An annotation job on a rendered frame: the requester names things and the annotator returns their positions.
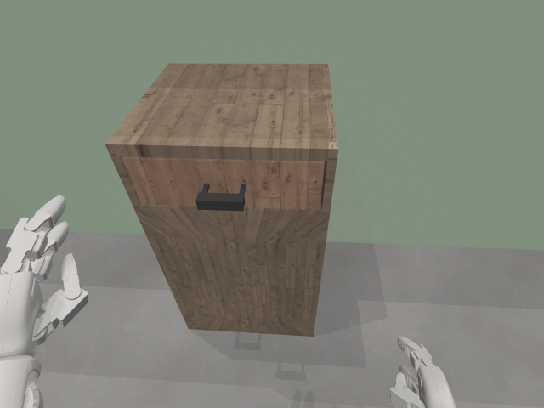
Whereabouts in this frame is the right robot hand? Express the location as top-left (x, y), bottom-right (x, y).
top-left (390, 336), bottom-right (456, 408)

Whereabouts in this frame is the drawer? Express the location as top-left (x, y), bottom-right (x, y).
top-left (122, 157), bottom-right (325, 210)

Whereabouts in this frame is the cabinet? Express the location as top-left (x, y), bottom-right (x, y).
top-left (105, 64), bottom-right (338, 337)

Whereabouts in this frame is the handle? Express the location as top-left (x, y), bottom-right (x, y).
top-left (195, 184), bottom-right (246, 211)

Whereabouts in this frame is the robot left forearm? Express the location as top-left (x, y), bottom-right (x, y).
top-left (0, 355), bottom-right (43, 408)

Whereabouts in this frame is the left robot hand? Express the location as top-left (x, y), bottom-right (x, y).
top-left (0, 195), bottom-right (88, 358)

